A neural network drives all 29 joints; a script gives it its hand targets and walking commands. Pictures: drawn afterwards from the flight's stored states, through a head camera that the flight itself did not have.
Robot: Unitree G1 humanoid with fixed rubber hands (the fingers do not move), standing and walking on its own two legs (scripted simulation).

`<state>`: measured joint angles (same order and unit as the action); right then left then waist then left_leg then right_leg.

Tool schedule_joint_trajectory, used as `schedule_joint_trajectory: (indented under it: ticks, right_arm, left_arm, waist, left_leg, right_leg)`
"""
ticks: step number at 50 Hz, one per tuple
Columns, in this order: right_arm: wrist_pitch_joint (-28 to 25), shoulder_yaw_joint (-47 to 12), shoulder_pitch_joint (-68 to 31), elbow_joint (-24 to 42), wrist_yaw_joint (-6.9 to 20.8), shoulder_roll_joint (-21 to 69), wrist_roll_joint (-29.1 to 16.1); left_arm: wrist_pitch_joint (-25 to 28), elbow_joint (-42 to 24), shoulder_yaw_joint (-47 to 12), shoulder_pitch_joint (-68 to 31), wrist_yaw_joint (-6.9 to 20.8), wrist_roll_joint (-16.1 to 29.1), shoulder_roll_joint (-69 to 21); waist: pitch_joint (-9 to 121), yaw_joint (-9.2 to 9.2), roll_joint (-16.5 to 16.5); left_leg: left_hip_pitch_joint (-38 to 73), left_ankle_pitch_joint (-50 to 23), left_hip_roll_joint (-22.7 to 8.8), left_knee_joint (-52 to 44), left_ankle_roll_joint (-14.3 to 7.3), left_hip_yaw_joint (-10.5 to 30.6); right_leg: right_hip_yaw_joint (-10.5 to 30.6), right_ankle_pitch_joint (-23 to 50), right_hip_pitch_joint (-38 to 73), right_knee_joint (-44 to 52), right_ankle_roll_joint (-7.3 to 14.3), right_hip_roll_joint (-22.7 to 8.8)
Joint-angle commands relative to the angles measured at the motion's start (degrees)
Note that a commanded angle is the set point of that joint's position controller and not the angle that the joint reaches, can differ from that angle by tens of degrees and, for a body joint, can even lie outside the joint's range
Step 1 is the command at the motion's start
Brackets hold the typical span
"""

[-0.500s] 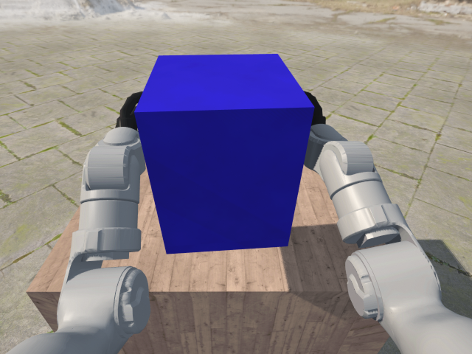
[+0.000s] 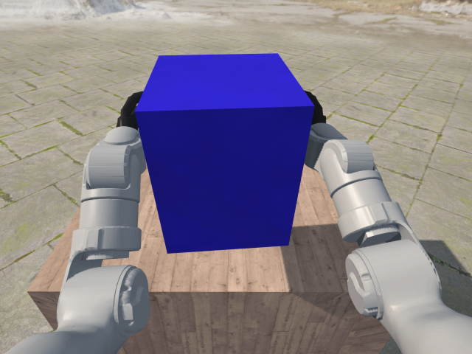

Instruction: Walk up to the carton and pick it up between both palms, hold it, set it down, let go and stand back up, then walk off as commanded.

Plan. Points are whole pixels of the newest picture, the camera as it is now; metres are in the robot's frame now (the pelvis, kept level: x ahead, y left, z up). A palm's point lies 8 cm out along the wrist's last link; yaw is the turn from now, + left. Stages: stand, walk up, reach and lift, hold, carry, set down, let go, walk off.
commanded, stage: hold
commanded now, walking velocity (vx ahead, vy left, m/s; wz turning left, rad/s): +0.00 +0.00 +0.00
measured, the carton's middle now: (224, 150) +0.38 +0.00 +0.23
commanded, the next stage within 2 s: set down in 1.16 s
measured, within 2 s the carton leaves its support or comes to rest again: neither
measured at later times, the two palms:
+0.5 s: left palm (131, 137) +0.37 +0.15 +0.26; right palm (314, 136) +0.38 -0.14 +0.25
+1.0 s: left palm (129, 137) +0.37 +0.15 +0.26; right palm (312, 134) +0.38 -0.14 +0.26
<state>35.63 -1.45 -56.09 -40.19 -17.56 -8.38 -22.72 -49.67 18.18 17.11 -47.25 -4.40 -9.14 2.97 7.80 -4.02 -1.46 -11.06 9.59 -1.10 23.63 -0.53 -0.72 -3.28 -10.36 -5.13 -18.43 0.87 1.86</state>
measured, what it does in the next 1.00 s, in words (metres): stands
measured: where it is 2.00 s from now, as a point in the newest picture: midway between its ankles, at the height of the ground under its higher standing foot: outside the picture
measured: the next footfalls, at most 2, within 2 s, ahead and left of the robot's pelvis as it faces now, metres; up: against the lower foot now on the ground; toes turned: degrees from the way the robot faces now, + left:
none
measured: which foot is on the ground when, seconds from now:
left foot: down 0.00-1.00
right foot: down 0.00-1.00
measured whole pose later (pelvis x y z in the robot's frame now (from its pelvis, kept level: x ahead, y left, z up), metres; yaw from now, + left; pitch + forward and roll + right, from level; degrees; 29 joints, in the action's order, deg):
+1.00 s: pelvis +0.00 +0.00 +0.00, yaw +0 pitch -3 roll -2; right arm 36.0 -1.9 -55.6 -39.2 -17.7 -8.5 -23.1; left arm -49.8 17.3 17.0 -47.0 -4.5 -9.2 2.9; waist 7.9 -4.1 -1.3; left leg -11.2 9.8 -1.2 24.0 -0.5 -0.6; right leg -3.2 -10.3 -5.0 -18.3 0.9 2.0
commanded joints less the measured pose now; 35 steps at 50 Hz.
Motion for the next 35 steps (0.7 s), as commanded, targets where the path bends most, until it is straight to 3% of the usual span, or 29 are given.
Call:
schedule_joint_trajectory:
  ticks: [1, 3, 5, 6, 13, 15, 19, 21, 23, 27, 31, 32, 35]
  right_arm:
    - [-2.5, -15.3, -50.0, 24.1, 7.0, 44.2, -9.2]
    - [-2.5, -16.0, -51.2, 25.8, 7.0, 43.5, -9.7]
    - [-2.1, -15.6, -50.2, 23.5, 6.9, 43.8, -8.9]
    - [-2.4, -16.0, -49.9, 25.5, 6.8, 44.2, -9.4]
    - [-2.1, -16.1, -49.6, 26.0, 6.6, 43.1, -10.0]
    - [-1.7, -15.6, -49.1, 23.4, 6.9, 43.9, -9.4]
    - [-2.2, -16.6, -50.2, 25.8, 7.0, 44.7, -9.8]
    - [-1.9, -15.3, -50.2, 23.7, 6.8, 43.5, -8.8]
    - [-2.5, -14.7, -51.8, 23.4, 7.1, 43.7, -8.6]
    - [-2.5, -16.2, -51.5, 25.8, 7.0, 44.9, -9.7]
    - [-2.1, -15.8, -50.5, 23.6, 6.7, 44.3, -9.2]
    - [-2.2, -14.7, -50.5, 22.8, 6.8, 44.4, -8.8]
    - [-2.5, -15.7, -51.5, 26.1, 6.8, 44.4, -9.4]
  left_arm:
    - [7.2, -12.7, -26.6, -53.5, 8.0, 10.4, -37.3]
    - [7.1, -13.0, -26.9, -53.0, 7.9, 10.4, -37.6]
    - [6.8, -10.8, -25.5, -52.3, 8.0, 9.5, -36.7]
    - [7.1, -14.0, -26.6, -53.0, 8.0, 10.4, -37.2]
    - [6.4, -13.6, -26.7, -51.8, 8.2, 10.0, -36.5]
    - [6.7, -13.0, -26.0, -53.7, 8.2, 9.4, -36.4]
    - [7.1, -14.9, -27.0, -53.7, 7.8, 10.4, -36.5]
    - [6.4, -10.9, -25.7, -52.0, 8.2, 9.1, -36.2]
    - [6.8, -11.0, -25.3, -53.8, 8.4, 9.4, -36.4]
    - [7.4, -12.9, -26.2, -54.0, 7.8, 10.7, -36.9]
    - [6.8, -10.3, -25.1, -52.2, 8.2, 9.3, -36.1]
    - [7.0, -10.5, -25.3, -53.4, 8.4, 9.5, -36.7]
    - [7.3, -13.1, -26.9, -53.6, 8.1, 10.9, -37.5]
  waist:
    - [28.1, -0.65, -1.9]
    - [29.8, -0.88, -2.0]
    - [25.9, -0.43, -1.1]
    - [29.0, -0.64, -1.1]
    - [27.7, -0.65, -1.7]
    - [26.8, -0.41, -2.1]
    - [29.3, -0.46, -1.8]
    - [24.7, -0.21, -0.9]
    - [25.7, -0.21, -0.9]
    - [30.7, -0.39, -1.5]
    - [26.4, 0.06, -1.3]
    - [25.7, -0.55, -1.6]
    - [30.0, -0.64, -1.4]
  left_leg:
    - [14.9, -14.7, 3.0, -0.6, 3.0, 3.4]
    - [15.9, -15.5, 2.7, -0.1, 3.2, 3.4]
    - [14.0, -12.9, 3.1, -0.9, 2.6, 3.2]
    - [15.1, -15.3, 3.0, -0.4, 2.7, 3.3]
    - [14.9, -15.2, 3.0, -0.4, 3.3, 3.1]
    - [14.5, -12.2, 2.8, -1.1, 2.8, 3.2]
    - [15.3, -15.4, 3.1, -0.2, 3.1, 3.2]
    - [13.9, -12.1, 3.0, -1.1, 2.7, 3.1]
    - [13.7, -10.7, 2.8, -1.4, 2.4, 2.7]
    - [14.9, -14.8, 3.2, 0.0, 2.7, 3.2]
    - [13.9, -12.1, 3.3, -1.0, 2.4, 3.0]
    - [13.7, -11.7, 3.1, -1.2, 2.5, 3.1]
    - [14.7, -14.5, 3.2, -0.3, 2.7, 3.3]
  right_leg:
    - [2.8, 14.3, 2.2, 1.6, -4.3, 2.9]
    - [2.7, 14.8, 2.1, 1.4, -4.3, 3.0]
    - [3.2, 13.6, 1.2, 1.9, -4.6, 2.5]
    - [3.2, 16.2, 2.6, 1.5, -4.6, 2.7]
    - [3.0, 16.0, 2.7, 1.5, -4.6, 2.8]
    - [3.3, 12.4, 1.6, 2.0, -4.4, 2.5]
    - [3.1, 15.9, 2.3, 1.3, -4.7, 2.8]
    - [2.9, 12.2, 0.9, 2.1, -4.7, 2.7]
    - [2.9, 10.7, 0.8, 2.2, -4.6, 2.5]
    - [3.3, 16.4, 3.0, 1.0, -4.5, 2.6]
    - [3.4, 14.0, 2.0, 2.0, -4.9, 2.5]
    - [3.4, 13.0, 1.5, 2.0, -4.7, 2.2]
    - [3.4, 15.7, 2.3, 1.5, -4.9, 2.5]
